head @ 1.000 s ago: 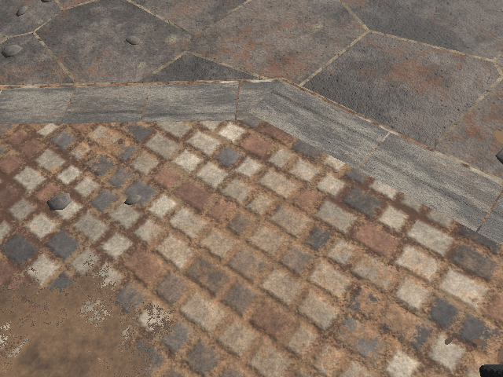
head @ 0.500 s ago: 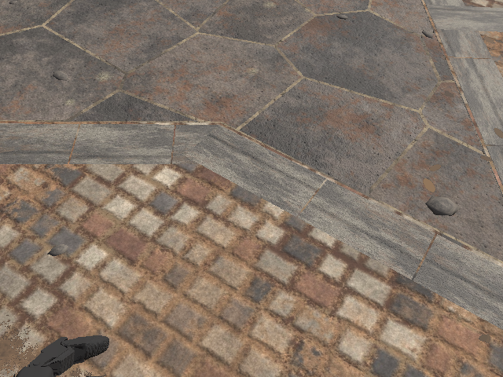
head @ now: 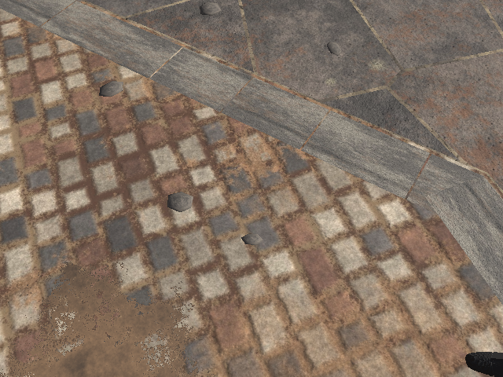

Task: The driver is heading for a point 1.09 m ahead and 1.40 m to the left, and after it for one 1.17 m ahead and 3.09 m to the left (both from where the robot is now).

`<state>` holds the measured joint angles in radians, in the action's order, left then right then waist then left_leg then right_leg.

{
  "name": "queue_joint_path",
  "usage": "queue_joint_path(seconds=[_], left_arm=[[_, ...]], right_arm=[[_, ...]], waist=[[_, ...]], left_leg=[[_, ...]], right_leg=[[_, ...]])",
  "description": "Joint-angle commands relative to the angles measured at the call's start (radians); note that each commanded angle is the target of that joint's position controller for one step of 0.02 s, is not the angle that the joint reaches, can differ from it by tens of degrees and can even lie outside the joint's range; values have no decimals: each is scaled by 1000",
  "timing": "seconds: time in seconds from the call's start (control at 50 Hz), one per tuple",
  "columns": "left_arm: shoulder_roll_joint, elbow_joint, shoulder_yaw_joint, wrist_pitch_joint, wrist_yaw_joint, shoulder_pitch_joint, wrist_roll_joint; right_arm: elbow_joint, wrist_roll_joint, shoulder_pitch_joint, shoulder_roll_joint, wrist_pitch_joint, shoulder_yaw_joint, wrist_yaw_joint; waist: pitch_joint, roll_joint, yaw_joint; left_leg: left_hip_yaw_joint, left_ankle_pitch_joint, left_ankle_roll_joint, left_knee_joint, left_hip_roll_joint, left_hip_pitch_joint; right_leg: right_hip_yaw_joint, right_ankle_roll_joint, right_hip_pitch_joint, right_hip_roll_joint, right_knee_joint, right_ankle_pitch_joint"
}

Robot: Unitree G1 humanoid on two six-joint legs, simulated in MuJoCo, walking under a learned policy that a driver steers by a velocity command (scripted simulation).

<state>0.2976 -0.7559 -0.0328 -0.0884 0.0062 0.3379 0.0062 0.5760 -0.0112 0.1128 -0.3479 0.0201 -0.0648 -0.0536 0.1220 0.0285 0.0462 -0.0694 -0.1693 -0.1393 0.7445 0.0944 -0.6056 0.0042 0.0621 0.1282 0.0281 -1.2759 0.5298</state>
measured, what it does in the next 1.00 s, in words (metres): walks ahead, turning left: right foot, then left foot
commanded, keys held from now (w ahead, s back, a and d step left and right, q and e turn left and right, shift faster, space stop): q+shift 0.56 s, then shift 0.44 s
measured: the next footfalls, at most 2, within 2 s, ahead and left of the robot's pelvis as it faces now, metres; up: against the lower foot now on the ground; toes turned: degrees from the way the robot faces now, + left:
right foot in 0.40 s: +0.36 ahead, -0.10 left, +0.00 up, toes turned +34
left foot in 0.82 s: +0.15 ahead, +0.07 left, +0.00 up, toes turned +41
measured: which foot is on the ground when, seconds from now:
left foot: down 0.00-0.40, up 0.42-0.80, down 0.82-1.00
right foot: up 0.00-0.38, down 0.40-0.82, up 0.84-1.00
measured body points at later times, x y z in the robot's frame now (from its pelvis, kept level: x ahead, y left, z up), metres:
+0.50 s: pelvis +0.20 -0.06 +0.04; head +0.22 -0.05 +0.49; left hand +0.23 +0.27 -0.04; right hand +0.49 -0.24 -0.04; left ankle +0.12 +0.03 -0.63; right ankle +0.33 -0.12 -0.69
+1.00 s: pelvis +0.19 -0.03 +0.05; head +0.19 +0.01 +0.50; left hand +0.08 +0.26 -0.08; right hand +0.48 -0.10 -0.03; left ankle +0.12 +0.04 -0.69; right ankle +0.29 -0.15 -0.63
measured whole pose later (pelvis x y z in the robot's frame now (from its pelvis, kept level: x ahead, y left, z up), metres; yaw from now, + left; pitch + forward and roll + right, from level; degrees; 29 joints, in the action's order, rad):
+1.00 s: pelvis +0.19 -0.03 +0.05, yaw +43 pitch +1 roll -1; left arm 0.32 -0.75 -0.08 0.03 0.03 0.20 0.00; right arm 0.65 0.02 0.17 -0.24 -0.02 -0.02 0.01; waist 0.04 -0.05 0.01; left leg 0.03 -0.25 -0.04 0.48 0.02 -0.24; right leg 0.00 0.09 0.46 0.04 -0.96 0.41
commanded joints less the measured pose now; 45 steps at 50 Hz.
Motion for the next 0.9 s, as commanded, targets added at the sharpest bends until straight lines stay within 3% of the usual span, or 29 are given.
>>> queue_joint_path(seconds=[0.02, 0.04, 0.06, 0.08, 0.14, 0.18, 0.24, 0.3, 0.36, 0.38, 0.4, 0.42, 0.44, 0.46, 0.48, 0.5, 0.54, 0.58, 0.62, 0.68, 0.74, 0.78, 0.8, 0.82, 0.84, 0.86, 0.88, 0.9], left_arm=[[169, 170, -25, -45, 17, -73, 3], [180, 158, -29, -31, 22, -47, -6], [193, 150, -35, -12, 21, -31, -11], [193, 146, -38, 2, 25, -23, -18], [127, 158, -22, 19, 34, -68, -43], [106, 177, -16, 28, 34, -118, -43], [101, 199, -15, 37, 26, -202, -27], [111, 216, -20, 31, 17, -275, -19], [144, 201, -44, 14, 10, -247, -14], [146, 186, -51, 8, 9, -212, -11], [170, 185, -57, 9, 13, -202, -19], [220, 214, -63, 30, 21, -238, -45], [190, 199, -67, 40, 20, -185, -50], [138, 216, -57, 44, 25, -213, -42], [108, 223, -49, 54, 31, -245, -36], [102, 230, -47, 64, 40, -270, -30], [106, 225, -46, 75, 52, -281, -35], [113, 204, -52, 83, 54, -235, -42], [126, 183, -59, 89, 47, -198, -38], [154, 172, -71, 93, 27, -226, -23], [166, 148, -74, 94, 10, -222, -2], [166, 128, -71, 96, 8, -221, 17], [151, 108, -65, 96, 8, -192, 27], [108, 85, -52, 91, 3, -135, 19], [32, 125, -24, 81, -10, -121, -38], [100, 143, -47, 83, 7, -237, -29], [131, 135, -60, 89, 13, -237, -8], [121, 111, -63, 98, 17, -203, -4]], right_arm=[[-56, -11, 153, -186, 28, -66, 13], [-70, -7, 95, -161, 32, -59, 19], [-77, 13, 61, -157, 31, -57, 23], [-73, 16, 37, -147, 28, -57, 26], [-41, 1, 35, -143, 11, -56, 53], [-33, -7, 31, -152, -14, -58, 72], [-32, -23, 23, -143, -47, -56, 94], [-33, -21, 37, -139, -60, -57, 103], [-46, -14, 27, -114, -62, -51, 100], [-53, -18, 10, -99, -63, -46, 97], [-48, -15, 76, -34, -64, -27, 90], [-44, -13, 187, -12, -67, -21, 87], [-56, -10, 199, -122, -59, -45, 77], [-38, -16, 151, -186, -63, -65, 75], [-27, -21, 122, -195, -76, -73, 79], [-23, -19, 125, -179, -89, -72, 84], [-36, -20, 126, -127, -95, -57, 82], [-57, -19, 83, -84, -89, -42, 81], [-71, -10, 50, -61, -82, -32, 78], [-63, 1, 55, -36, -76, -18, 71], [-44, 1, 73, -46, -77, -18, 61], [-15, 3, 126, -39, -76, -19, 53], [3, 4, 160, -46, -75, -22, 50], [5, 6, 178, -80, -76, -29, 53], [-19, 15, 137, -187, -81, -47, 67], [-30, 49, 138, -153, -65, -39, 63], [-21, 57, 99, -120, -47, -26, 61], [-10, 43, 51, -96, -34, -20, 61]], waist=[[-315, -121, -79], [-259, -110, -36], [-225, -85, -8], [-206, -65, 8], [-208, -61, 7], [-240, -29, -2], [-262, 40, -30], [-234, 94, -60], [-225, 152, -47], [-221, 146, -23], [-267, 19, -53], [-274, -214, -131], [-310, -299, -113], [-252, -212, -84], [-201, -148, -76], [-181, -129, -78], [-144, -145, -73], [-165, -169, -36], [-201, -161, -14], [-232, -173, -20], [-230, -209, -21], [-229, -202, -56], [-226, -187, -69], [-235, -88, -60], [-235, 236, -7], [-219, 190, -103], [-189, 142, -83], [-173, 128, -56]], left_leg=[[700, 123, -212, -414, -307, 722], [641, 224, -210, -420, -288, 577], [583, 321, -206, -445, -263, 453], [533, 402, -202, -450, -241, 373], [414, 625, -167, -395, -165, 237], [407, 588, -130, -365, -119, 229], [449, 355, -59, -336, -79, 258], [548, 204, -38, -305, -91, 317], [640, 179, -7, -224, -90, 369], [633, 105, 20, -164, -60, 351], [549, -234, 64, 4, 4, 269], [367, -563, 124, 201, 135, 64], [310, -512, 169, 382, 52, -12], [286, -409, 197, 450, -5, -32], [264, -324, 214, 487, -34, -39], [232, -272, 225, 540, -49, -36], [150, -211, 235, 549, -81, -24], [111, -196, 243, 473, -111, -27], [112, -228, 244, 386, -128, -2], [93, -250, 222, 213, -134, 124], [60, -235, 194, 37, -110, 225], [33, -123, 153, -182, -85, 340], [31, -44, 121, -308, -70, 439], [151, 68, 79, -377, -145, 569], [464, 303, -50, -380, -405, 641], [509, 300, -178, -417, -472, 487], [440, 262, -167, -429, -426, 442], [370, 222, -119, -423, -363, 435]], right_leg=[[144, -22, 585, -3, -148, -76], [151, -13, 534, 17, -96, -102], [152, -7, 463, 31, -63, -108], [147, 5, 427, 37, -10, -107], [106, 46, 382, 7, 160, -180], [98, 63, 373, -38, 268, -277], [122, 62, 356, -84, 433, -407], [164, 52, 356, -101, 582, -407], [189, 25, 256, -97, 757, -393], [173, 3, 170, -71, 877, -494], [266, -67, 5, 90, 921, -584], [512, -219, -140, 314, 905, -817], [683, -315, -127, 409, 939, -692], [580, -301, -73, 345, 942, -551], [445, -258, -13, 270, 945, -432], [365, -233, 30, 231, 952, -393], [223, -233, 95, 186, 987, -449], [161, -257, 45, 185, 996, -499], [152, -291, -8, 215, 989, -542], [107, -301, 9, 233, 979, -562], [96, -296, 21, 247, 961, -544], [80, -266, 43, 243, 902, -572], [55, -224, 96, 224, 859, -549], [-6, -136, 206, 172, 759, -410], [-134, -16, 423, 37, 553, -37], [-22, 5, 441, 19, 378, 100], [12, 4, 426, 26, 282, 61], [22, 6, 426, 30, 258, -2]])
Velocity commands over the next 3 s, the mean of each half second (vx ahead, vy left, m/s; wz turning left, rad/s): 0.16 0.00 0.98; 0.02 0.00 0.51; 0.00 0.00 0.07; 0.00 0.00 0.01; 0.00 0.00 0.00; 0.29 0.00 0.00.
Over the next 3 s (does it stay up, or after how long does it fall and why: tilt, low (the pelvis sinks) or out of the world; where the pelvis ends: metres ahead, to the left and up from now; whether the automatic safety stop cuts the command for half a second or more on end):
stays up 0.22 0.02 0.04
